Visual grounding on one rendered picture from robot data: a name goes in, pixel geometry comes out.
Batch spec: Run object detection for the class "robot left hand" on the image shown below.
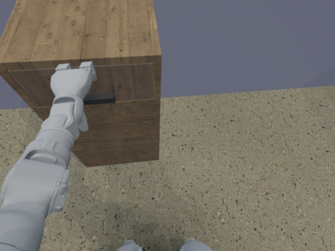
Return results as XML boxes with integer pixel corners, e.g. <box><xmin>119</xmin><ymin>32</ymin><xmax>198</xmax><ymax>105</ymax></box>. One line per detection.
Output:
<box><xmin>50</xmin><ymin>61</ymin><xmax>97</xmax><ymax>132</ymax></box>

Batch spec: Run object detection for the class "cabinet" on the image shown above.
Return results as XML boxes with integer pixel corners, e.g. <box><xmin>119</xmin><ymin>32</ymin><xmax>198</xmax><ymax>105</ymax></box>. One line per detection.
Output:
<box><xmin>0</xmin><ymin>0</ymin><xmax>162</xmax><ymax>167</ymax></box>

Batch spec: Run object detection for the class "handle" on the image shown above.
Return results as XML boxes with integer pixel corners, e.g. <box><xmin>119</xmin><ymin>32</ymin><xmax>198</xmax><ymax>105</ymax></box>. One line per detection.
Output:
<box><xmin>83</xmin><ymin>85</ymin><xmax>115</xmax><ymax>105</ymax></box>

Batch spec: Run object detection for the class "right robot shin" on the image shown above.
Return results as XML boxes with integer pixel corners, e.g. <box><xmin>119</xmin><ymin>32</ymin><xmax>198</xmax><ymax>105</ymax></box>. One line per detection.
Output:
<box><xmin>183</xmin><ymin>238</ymin><xmax>195</xmax><ymax>246</ymax></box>

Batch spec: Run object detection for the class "left robot upper arm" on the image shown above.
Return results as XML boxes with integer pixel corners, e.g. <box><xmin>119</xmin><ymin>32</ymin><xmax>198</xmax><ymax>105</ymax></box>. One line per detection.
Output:
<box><xmin>0</xmin><ymin>159</ymin><xmax>70</xmax><ymax>251</ymax></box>

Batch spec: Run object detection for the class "robot shin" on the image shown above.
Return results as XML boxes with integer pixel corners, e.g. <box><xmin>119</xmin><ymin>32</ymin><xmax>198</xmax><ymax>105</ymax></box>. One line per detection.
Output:
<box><xmin>183</xmin><ymin>238</ymin><xmax>195</xmax><ymax>246</ymax></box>
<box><xmin>124</xmin><ymin>240</ymin><xmax>137</xmax><ymax>246</ymax></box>

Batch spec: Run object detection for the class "left robot shin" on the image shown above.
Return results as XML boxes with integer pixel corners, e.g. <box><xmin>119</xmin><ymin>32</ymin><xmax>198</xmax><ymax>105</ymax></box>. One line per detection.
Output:
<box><xmin>124</xmin><ymin>240</ymin><xmax>137</xmax><ymax>246</ymax></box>

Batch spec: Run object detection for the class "drawer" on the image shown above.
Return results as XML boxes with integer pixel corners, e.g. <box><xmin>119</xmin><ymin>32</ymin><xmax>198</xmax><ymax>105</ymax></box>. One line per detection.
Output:
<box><xmin>8</xmin><ymin>62</ymin><xmax>153</xmax><ymax>107</ymax></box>

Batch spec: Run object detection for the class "robot left forearm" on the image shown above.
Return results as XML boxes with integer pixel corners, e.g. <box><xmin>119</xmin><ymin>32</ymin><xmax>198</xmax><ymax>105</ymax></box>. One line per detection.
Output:
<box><xmin>0</xmin><ymin>94</ymin><xmax>84</xmax><ymax>206</ymax></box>

